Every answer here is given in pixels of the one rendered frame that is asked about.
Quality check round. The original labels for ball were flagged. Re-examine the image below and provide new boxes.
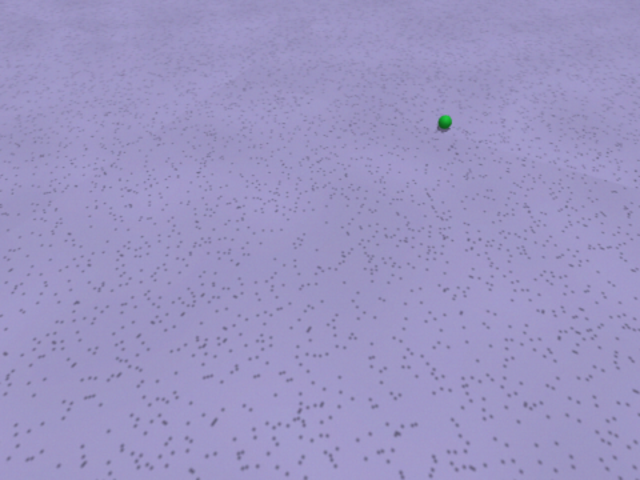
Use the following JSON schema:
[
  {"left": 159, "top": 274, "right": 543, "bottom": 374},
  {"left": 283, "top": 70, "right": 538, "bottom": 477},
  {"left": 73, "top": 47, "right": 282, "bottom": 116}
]
[{"left": 438, "top": 115, "right": 452, "bottom": 129}]

